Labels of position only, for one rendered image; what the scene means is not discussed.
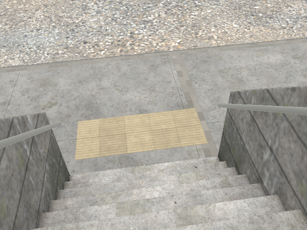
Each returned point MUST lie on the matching stairs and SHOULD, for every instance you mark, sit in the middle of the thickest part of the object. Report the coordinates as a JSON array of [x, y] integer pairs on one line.
[[194, 194]]

